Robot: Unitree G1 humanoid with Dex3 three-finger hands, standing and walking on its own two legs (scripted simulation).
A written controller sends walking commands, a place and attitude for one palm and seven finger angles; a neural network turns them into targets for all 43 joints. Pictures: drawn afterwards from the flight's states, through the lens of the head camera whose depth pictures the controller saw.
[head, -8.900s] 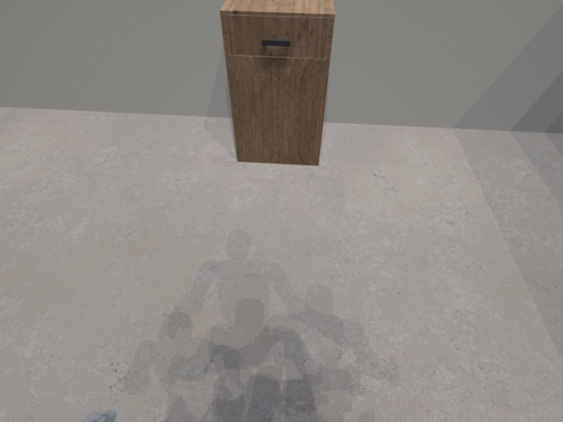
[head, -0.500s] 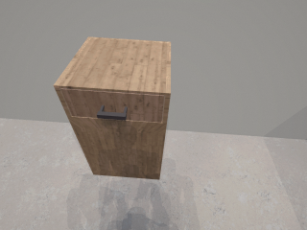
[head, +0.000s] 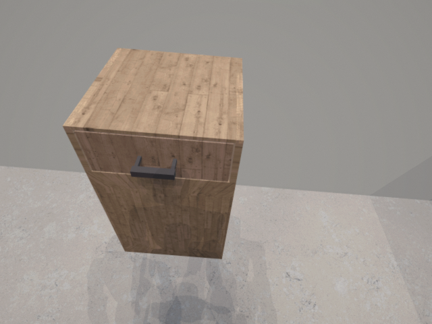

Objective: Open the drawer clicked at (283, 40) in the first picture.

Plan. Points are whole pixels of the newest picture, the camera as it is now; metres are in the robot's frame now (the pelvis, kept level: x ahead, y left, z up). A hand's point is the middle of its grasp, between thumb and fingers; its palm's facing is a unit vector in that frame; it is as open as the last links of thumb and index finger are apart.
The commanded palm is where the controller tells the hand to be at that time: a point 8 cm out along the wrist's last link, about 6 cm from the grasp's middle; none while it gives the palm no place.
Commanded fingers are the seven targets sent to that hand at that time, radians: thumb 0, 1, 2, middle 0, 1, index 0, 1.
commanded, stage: come to a stop and stand still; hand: left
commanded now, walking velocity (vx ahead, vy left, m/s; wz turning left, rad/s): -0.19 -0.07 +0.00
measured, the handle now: (155, 166) +0.51 +0.20 -0.08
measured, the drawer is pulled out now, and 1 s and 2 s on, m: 0.00 0.00 0.00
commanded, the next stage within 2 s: look again from close up in 0.74 s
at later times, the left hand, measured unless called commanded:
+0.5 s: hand out of the picture +0.02 +0.16 -0.17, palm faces +0.01 -0.97 -0.23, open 7.3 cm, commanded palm none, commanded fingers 0.00 0.90 0.90 -0.20 -0.30 -0.20 -0.30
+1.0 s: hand out of the picture -0.05 +0.13 -0.17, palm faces +0.02 -0.99 -0.16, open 7.4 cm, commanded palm none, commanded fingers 0.00 0.90 0.90 -0.20 -0.30 -0.20 -0.30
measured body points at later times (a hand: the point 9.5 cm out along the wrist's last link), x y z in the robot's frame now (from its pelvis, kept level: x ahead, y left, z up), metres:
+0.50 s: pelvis -0.03 -0.02 +0.00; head -0.03 -0.03 +0.45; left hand +0.02 +0.21 -0.15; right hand +0.00 -0.26 -0.16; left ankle -0.06 +0.09 -0.73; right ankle -0.01 -0.12 -0.73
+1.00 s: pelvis -0.03 -0.02 +0.01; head -0.02 -0.03 +0.46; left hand -0.05 +0.19 -0.16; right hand -0.06 -0.23 -0.16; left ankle -0.06 +0.09 -0.73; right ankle -0.01 -0.12 -0.73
